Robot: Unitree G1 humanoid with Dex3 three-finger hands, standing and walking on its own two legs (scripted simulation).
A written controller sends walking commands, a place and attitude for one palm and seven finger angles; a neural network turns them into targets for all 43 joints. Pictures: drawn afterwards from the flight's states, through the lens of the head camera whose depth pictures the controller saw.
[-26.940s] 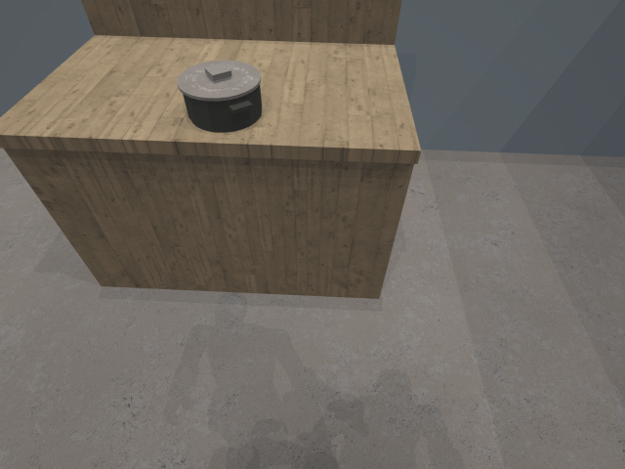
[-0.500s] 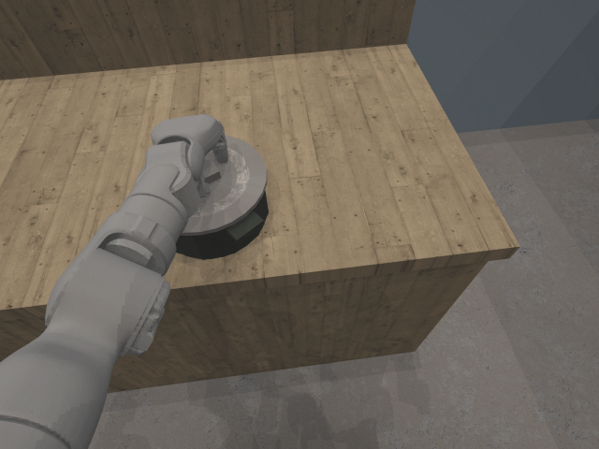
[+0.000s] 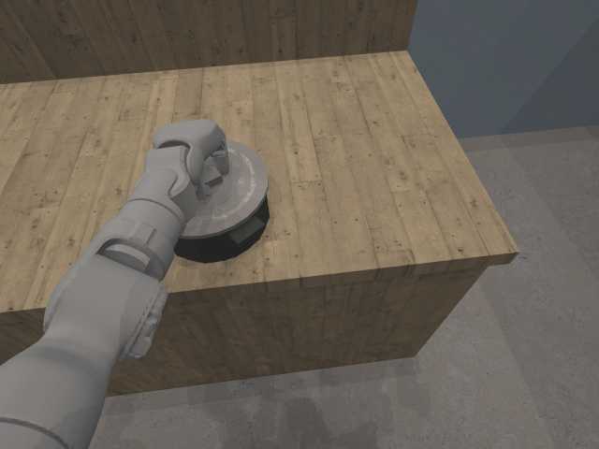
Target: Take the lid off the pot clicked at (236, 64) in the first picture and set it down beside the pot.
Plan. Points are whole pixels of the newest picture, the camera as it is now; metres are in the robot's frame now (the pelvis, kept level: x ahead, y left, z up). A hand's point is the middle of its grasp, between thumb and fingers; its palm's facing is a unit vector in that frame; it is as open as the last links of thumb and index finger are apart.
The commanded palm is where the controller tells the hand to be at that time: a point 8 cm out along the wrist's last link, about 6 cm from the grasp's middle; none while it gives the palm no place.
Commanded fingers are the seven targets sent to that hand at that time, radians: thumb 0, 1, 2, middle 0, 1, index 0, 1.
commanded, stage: close the fingers and squeeze the knob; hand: left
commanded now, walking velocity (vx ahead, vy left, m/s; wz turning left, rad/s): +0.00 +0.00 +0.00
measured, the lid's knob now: (200, 175) +0.51 +0.12 +0.06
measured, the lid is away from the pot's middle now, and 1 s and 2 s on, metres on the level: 0.00 0.01 0.02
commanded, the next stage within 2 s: lift the lid straight up in 0.36 s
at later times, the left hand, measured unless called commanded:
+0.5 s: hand (197, 176) +0.49 +0.12 +0.08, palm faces -0.36 -0.07 -0.93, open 7.3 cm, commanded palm +0.49 +0.12 +0.15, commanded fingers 0.00 0.54 1.09 -0.74 -1.02 -0.95 -1.10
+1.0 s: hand (190, 161) +0.49 +0.12 +0.11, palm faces -0.33 -0.05 -0.94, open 6.8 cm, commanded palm +0.49 +0.12 +0.19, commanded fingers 0.00 0.54 1.09 -0.74 -1.02 -0.95 -1.10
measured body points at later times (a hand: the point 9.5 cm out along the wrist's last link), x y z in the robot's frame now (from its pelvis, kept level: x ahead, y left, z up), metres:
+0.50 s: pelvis +0.00 +0.00 +0.00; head +0.06 -0.02 +0.45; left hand +0.50 +0.12 +0.14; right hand +0.02 -0.26 -0.14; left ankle -0.04 +0.08 -0.74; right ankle -0.02 -0.11 -0.74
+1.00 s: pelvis +0.00 +0.00 +0.00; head +0.05 -0.03 +0.45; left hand +0.50 +0.12 +0.17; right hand +0.06 -0.26 -0.14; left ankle -0.04 +0.08 -0.74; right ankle -0.02 -0.11 -0.74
